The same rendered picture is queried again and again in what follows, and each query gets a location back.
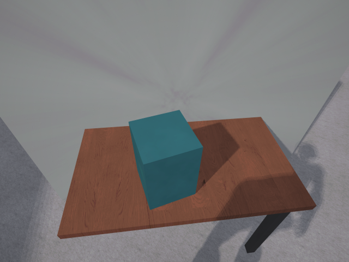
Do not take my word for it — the table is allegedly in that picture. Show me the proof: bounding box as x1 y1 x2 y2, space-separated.
57 117 316 253

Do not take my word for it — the carton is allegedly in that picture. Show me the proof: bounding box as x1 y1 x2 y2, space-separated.
129 110 203 210

